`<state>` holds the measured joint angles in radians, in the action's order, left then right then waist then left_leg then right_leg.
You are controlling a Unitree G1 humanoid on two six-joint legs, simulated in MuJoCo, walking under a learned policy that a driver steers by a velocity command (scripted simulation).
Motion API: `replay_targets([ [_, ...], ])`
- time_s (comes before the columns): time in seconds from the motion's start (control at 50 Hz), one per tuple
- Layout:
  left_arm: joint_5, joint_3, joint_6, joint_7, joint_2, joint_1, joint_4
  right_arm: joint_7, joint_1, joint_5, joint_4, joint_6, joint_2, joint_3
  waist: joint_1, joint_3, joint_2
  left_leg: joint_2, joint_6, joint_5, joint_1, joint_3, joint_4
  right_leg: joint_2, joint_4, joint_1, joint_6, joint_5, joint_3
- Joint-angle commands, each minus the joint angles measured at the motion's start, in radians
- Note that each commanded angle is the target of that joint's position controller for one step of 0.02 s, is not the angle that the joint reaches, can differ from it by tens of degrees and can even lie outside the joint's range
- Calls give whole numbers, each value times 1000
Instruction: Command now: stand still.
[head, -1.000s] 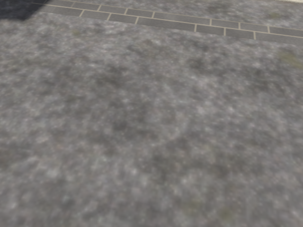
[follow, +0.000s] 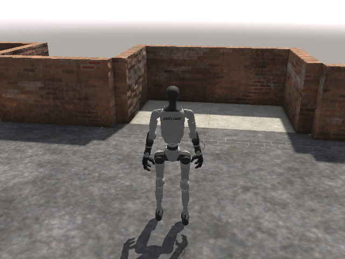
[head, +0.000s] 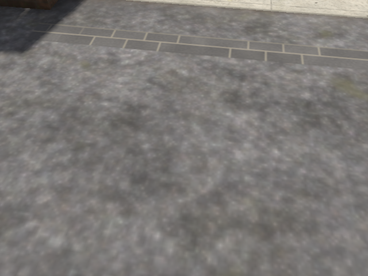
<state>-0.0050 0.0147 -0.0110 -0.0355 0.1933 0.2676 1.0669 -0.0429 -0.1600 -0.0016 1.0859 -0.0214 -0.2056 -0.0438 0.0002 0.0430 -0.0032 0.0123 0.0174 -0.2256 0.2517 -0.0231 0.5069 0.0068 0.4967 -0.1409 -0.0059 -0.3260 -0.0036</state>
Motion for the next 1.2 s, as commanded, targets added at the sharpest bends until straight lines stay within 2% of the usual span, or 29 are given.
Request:
replay_targets([
  [0.02, 0, 14, -6, -4, 92, 58, -11, -3, -10, 0, -15, 7, -97, -13, -1, 1, 6, 12, -32, 147, -86, -8, -63, 17, -116, -120, 12, 119, 13],
  [0.26, 2, 7, -6, -5, 73, 104, 13, -4, -41, -1, 21, 9, -83, -1, -3, 15, 4, 10, -31, 115, -71, -6, -72, 13, -125, -130, 13, 91, 9],
  [0.56, 4, 3, -7, -6, 56, 149, 23, -6, -78, -2, 34, 11, -71, 9, -2, 19, 4, 9, -32, 123, -63, -5, -71, 10, -123, -132, 14, 103, 6],
  [1.2, 7, 2, -9, -7, 37, 201, 23, -8, -127, -5, 26, 14, -57, 14, -1, 27, 5, 8, -31, 143, -59, -1, -60, 9, -115, -134, 14, 123, 4],
])
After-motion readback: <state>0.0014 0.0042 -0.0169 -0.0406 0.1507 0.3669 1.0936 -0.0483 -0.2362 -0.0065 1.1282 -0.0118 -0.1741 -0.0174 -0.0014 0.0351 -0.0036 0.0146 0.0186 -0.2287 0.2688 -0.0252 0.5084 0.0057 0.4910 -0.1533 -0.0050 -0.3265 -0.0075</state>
